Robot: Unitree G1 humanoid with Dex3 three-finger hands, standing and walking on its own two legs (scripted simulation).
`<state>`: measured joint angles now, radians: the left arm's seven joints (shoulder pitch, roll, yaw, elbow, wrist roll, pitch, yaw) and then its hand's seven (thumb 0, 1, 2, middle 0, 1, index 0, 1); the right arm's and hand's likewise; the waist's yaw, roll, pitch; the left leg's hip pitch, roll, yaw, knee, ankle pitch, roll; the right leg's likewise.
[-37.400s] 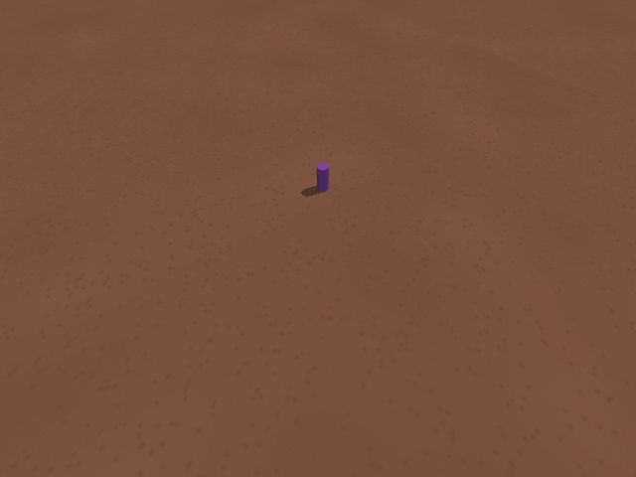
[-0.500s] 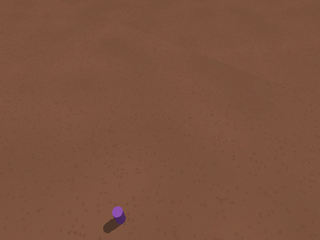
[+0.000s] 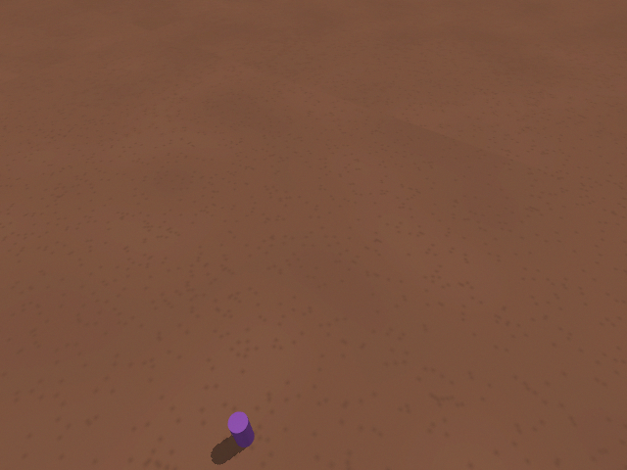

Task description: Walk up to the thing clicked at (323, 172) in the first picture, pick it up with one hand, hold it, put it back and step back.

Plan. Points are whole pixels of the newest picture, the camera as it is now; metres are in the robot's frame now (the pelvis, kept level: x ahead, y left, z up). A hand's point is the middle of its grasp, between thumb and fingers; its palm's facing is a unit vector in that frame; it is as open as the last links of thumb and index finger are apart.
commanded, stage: stand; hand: left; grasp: from the side
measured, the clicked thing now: (241, 430) +0.39 +0.24 -0.71
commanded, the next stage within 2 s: step back in 1.28 s
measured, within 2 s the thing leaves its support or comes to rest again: neither
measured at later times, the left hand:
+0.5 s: hand out of the picture +0.07 +0.23 -0.16, palm faces -0.03 -0.94 -0.34, open 7.4 cm
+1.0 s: hand out of the picture +0.10 +0.23 -0.16, palm faces -0.04 -0.94 -0.34, open 7.4 cm
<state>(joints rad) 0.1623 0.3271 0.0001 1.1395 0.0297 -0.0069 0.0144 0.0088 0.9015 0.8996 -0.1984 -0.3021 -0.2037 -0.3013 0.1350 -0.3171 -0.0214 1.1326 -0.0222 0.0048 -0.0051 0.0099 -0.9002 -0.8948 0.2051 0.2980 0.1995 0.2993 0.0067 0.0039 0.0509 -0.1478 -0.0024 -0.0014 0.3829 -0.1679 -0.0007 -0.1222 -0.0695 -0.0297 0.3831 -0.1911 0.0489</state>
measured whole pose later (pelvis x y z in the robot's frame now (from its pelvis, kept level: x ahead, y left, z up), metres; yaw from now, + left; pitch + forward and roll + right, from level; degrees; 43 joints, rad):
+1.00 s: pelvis +0.02 -0.02 +0.00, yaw -1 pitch -2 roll +0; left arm 0.11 0.33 0.01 1.14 0.02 -0.01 0.00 0.01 0.90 0.90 -0.20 -0.30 -0.20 -0.30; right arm 0.11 -0.34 -0.01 1.15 -0.02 0.00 0.00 0.01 -0.90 -0.89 0.20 0.30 0.20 0.30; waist 0.00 0.00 0.05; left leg -0.11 0.03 0.01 0.32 -0.17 -0.03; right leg -0.10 -0.04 -0.02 0.33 -0.19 0.02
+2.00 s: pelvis -0.10 +0.01 -0.03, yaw -4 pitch -2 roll -1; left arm 0.14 0.35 0.07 0.90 0.03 0.04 0.00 0.01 0.90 0.90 -0.20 -0.30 -0.20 -0.30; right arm 0.10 -0.38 -0.04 0.88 -0.01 0.05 -0.02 0.01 -0.90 -0.89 0.21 0.30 0.20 0.30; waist -0.02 0.05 0.19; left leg -0.43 0.01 0.00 0.75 -0.33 0.02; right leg -0.25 0.05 0.03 0.66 -0.38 -0.02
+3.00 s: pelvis -0.41 +0.02 -0.02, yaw -3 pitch -2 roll +1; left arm 0.20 0.37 0.08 0.81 0.05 0.06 0.01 0.01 0.90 0.90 -0.20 -0.30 -0.21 -0.30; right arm 0.25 -0.41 -0.05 0.87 -0.01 0.04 -0.03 0.01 -0.90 -0.89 0.20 0.30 0.20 0.30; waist 0.00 0.00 0.13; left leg -0.39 -0.07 -0.07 0.93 -0.48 -0.01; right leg -0.31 -0.05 -0.01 0.64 -0.29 0.00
